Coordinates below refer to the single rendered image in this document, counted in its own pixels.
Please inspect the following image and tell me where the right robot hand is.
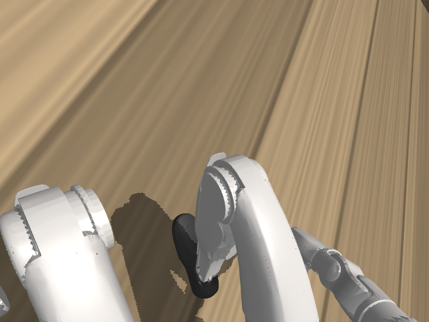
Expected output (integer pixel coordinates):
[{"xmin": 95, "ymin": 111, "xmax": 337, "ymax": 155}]
[{"xmin": 291, "ymin": 227, "xmax": 328, "ymax": 273}]

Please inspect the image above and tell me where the right robot arm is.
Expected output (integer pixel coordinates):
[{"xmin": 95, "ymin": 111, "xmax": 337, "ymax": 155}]
[{"xmin": 311, "ymin": 248, "xmax": 417, "ymax": 322}]

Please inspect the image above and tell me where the right robot foot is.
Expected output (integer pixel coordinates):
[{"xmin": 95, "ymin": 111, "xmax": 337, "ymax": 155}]
[{"xmin": 172, "ymin": 213, "xmax": 219, "ymax": 299}]

